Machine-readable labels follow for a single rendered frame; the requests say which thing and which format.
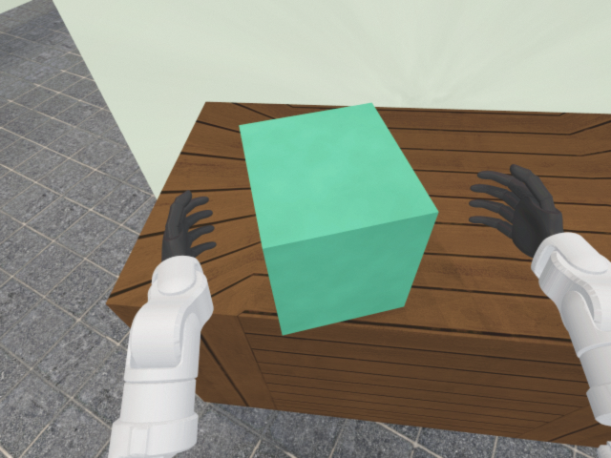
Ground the pedestal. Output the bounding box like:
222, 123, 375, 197
106, 102, 611, 448

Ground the right robot forearm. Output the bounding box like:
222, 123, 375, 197
531, 233, 611, 426

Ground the robot right hand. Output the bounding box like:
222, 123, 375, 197
469, 164, 564, 258

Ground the left robot forearm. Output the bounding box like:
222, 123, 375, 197
108, 256, 214, 458

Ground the carton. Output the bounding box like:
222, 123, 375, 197
239, 103, 438, 335

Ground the robot left hand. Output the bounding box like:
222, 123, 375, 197
161, 190, 217, 262

